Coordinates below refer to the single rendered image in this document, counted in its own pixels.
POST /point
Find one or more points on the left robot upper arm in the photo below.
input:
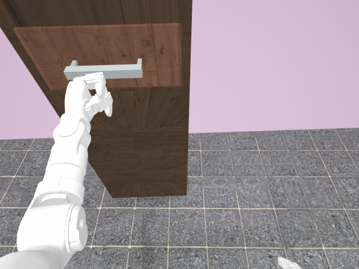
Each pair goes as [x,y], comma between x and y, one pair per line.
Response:
[49,236]

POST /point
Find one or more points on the robot right hand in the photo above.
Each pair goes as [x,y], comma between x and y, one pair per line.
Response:
[286,264]

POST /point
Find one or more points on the left robot forearm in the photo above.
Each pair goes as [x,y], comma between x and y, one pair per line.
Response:
[66,168]

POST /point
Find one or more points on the handle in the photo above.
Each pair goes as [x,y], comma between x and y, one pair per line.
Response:
[109,71]

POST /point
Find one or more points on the cabinet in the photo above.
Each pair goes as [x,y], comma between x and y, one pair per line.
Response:
[142,149]

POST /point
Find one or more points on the drawer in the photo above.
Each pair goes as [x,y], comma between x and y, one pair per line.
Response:
[52,48]

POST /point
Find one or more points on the robot left hand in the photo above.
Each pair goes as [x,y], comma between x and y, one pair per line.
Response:
[78,97]

